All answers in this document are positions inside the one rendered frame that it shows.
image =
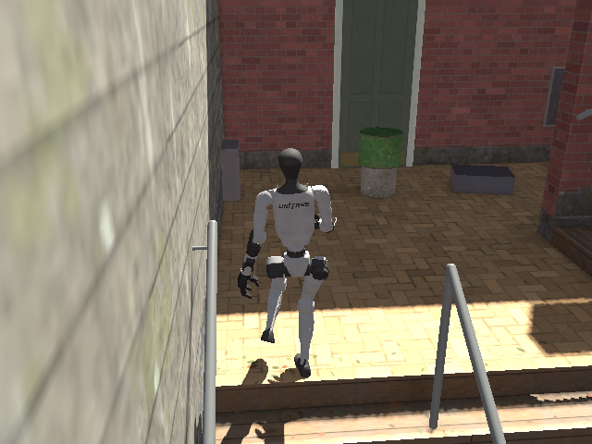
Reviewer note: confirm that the right robot upper arm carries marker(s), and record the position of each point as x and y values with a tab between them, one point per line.
321	195

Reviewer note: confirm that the left robot upper arm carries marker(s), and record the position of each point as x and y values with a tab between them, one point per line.
263	200

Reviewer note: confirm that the left robot hand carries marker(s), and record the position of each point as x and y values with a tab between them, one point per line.
242	284

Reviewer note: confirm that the left robot forearm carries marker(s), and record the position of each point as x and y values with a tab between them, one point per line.
250	257

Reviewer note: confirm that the left robot foot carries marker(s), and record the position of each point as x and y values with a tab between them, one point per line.
268	336

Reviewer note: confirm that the humanoid robot head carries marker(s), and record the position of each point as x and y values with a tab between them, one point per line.
290	161

